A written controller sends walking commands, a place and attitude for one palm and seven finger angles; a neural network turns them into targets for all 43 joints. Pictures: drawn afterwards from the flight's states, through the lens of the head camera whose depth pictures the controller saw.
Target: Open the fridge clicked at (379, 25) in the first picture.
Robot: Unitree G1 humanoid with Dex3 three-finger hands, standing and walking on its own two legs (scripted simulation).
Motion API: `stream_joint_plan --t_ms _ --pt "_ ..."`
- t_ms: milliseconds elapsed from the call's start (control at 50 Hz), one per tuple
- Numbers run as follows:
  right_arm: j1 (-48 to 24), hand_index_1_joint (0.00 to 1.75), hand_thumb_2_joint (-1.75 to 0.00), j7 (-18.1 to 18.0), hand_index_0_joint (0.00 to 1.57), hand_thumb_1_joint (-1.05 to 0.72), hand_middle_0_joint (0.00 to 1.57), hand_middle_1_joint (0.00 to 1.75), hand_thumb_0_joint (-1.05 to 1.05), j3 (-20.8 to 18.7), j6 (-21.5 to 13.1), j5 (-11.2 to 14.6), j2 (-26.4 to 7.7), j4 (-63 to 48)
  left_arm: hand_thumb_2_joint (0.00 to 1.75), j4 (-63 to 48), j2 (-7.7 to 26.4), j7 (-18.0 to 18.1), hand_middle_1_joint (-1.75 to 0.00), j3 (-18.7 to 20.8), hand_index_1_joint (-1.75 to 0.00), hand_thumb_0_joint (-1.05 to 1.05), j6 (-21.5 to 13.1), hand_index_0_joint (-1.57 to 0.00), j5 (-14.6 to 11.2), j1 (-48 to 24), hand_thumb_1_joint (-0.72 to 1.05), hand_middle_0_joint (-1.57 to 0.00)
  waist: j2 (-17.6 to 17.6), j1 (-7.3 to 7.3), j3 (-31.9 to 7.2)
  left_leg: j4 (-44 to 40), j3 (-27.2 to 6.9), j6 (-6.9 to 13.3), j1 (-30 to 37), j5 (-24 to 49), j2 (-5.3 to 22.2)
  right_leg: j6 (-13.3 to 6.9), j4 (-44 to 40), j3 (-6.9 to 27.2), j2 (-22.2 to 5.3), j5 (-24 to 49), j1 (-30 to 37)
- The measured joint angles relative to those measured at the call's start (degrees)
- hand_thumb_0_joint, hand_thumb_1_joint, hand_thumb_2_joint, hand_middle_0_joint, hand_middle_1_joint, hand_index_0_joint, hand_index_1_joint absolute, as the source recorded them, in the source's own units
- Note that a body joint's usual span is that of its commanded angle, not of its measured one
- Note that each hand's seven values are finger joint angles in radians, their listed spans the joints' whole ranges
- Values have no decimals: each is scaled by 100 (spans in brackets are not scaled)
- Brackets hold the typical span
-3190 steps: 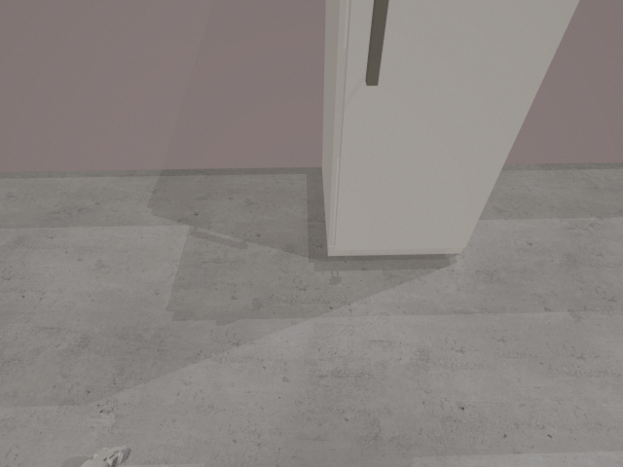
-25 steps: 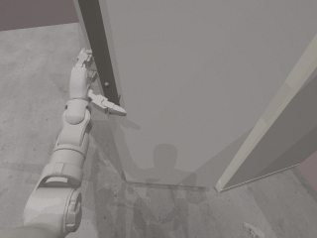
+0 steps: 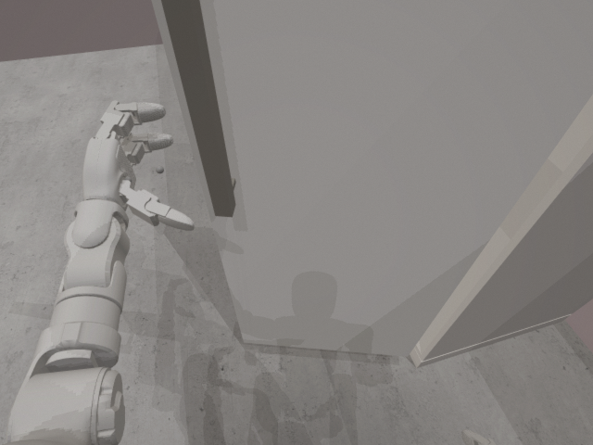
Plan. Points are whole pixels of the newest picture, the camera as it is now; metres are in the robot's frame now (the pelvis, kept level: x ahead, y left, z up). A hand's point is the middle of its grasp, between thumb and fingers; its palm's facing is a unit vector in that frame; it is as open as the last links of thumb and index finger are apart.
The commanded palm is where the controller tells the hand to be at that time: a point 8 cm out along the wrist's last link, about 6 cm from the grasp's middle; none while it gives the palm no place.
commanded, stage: slip the hand off the handle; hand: left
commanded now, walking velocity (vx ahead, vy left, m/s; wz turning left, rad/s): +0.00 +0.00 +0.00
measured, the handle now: (203, 66) +0.47 +0.13 +0.27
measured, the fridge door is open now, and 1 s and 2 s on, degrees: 69 69 69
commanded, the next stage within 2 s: draw the hand back to the body in 0.60 s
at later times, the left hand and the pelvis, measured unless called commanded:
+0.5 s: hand (157, 233) +0.31 +0.17 +0.16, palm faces +0.09 -0.99 -0.11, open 14.7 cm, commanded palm +0.27 +0.22 +0.16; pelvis -0.01 -0.01 +0.00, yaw +1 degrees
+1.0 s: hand (129, 253) +0.28 +0.19 +0.17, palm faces +0.18 -0.98 +0.00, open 14.7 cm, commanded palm +0.23 +0.23 +0.17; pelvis -0.01 -0.02 +0.01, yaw +2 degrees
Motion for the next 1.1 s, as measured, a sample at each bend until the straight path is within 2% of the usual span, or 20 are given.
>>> stream_joint_plan --t_ms 80,140,220,300,380,540,640,740,760,820,860,900,980,1100 --pt "67 30 -89 85 21 -90 20 30 1 -26 -30 2 2 -83 20 -762 -245 -22 -115 -141 -115 -2 9 -25 -94 635 -55 -25 43 79 -84 -1 47 12 104 -45 -4 22 9 48 -3 -32 80" --pt "-17 30 -89 94 21 -90 20 30 1 13 -24 14 23 -111 20 -1146 -396 34 -115 -238 -115 -2 145 -25 -79 997 -56 -25 49 109 -58 9 42 17 197 -65 -12 27 28 44 -12 -59 173" --pt "-208 30 -89 67 21 -90 20 30 1 66 -71 9 84 -190 20 -1611 -479 221 -115 -275 -115 -2 383 -25 -17 1369 -56 -25 32 156 32 -12 33 9 288 -39 -11 14 28 36 -10 -50 257" --pt "-357 30 -89 38 21 -90 20 30 1 91 -205 -13 126 -253 20 -2166 -506 349 -115 -350 -115 -2 416 -25 9 1690 -56 -25 44 245 66 -28 0 -11 352 -11 -3 -4 9 4 -1 -33 337" --pt "-489 30 -89 10 21 -90 20 30 1 132 -294 -7 130 -246 20 -2561 -527 289 -115 -507 -115 -2 466 -25 -29 1863 -56 -25 78 332 52 -38 -69 -26 419 11 -11 -19 -9 -65 -8 -34 438" --pt "-619 30 -89 -13 21 -90 20 30 1 213 -320 1 136 -351 20 -3157 -653 179 -115 -708 -115 -2 960 -25 -150 2502 -56 -25 141 389 37 -159 -121 -60 634 81 -17 -51 -69 -118 -8 -21 646" --pt "-608 30 -89 -12 21 -90 20 30 1 244 -379 -46 164 -366 20 -3681 -673 266 -115 -700 -115 -2 891 -25 -145 3035 -56 -25 115 419 92 -191 -142 -96 750 101 10 -86 -72 -140 21 -27 754" --pt "-613 30 -89 -80 21 -90 20 30 1 273 -444 -47 145 -258 20 -3728 -552 288 -115 -648 -115 -2 789 -25 -131 2992 -56 -25 117 446 196 -158 -235 -130 761 126 35 -124 -81 -229 46 -14 820" --pt "-615 30 -89 -119 21 -90 20 30 1 283 -454 -2 128 -221 20 -3674 -566 249 -115 -630 -115 -2 927 -25 -325 2903 -56 -25 140 459 218 -165 -253 -134 771 137 39 -129 -109 -248 51 1 847" --pt "-642 30 -89 -284 21 -90 20 30 1 342 -449 93 81 -73 20 -3552 -677 225 -115 -451 -115 -2 1882 -25 -807 2587 -56 -25 210 485 218 -302 -286 -130 869 213 32 -120 -284 -285 56 86 977" --pt "-656 30 -89 -336 21 -90 20 30 1 368 -436 115 76 -45 20 -3585 -661 279 -115 -334 -115 -2 2475 -25 -858 2519 -56 -25 237 473 152 -425 -268 -124 939 267 21 -118 -381 -271 51 132 1028" --pt "-654 30 -89 -327 21 -90 20 30 1 366 -451 111 79 -91 20 -3756 -620 355 -115 -295 -115 -2 2816 -25 -774 2601 -56 -25 259 451 88 -525 -234 -118 1011 300 8 -112 -436 -241 41 152 1067" --pt "-654 30 -89 -250 21 -90 20 30 1 356 -487 88 89 -184 20 -4160 -639 378 -115 -258 -115 -2 2889 -25 -746 2946 -55 -25 267 436 2 -611 -181 -113 1140 294 -8 -97 -461 -191 28 130 1149" --pt "-688 30 -89 -226 21 -90 20 30 1 371 -425 89 107 -246 20 -4598 -669 260 -115 -164 -115 -2 2986 -25 -790 3430 -55 -25 172 495 -10 -610 -174 -116 1290 238 4 -97 -476 -184 40 85 1303"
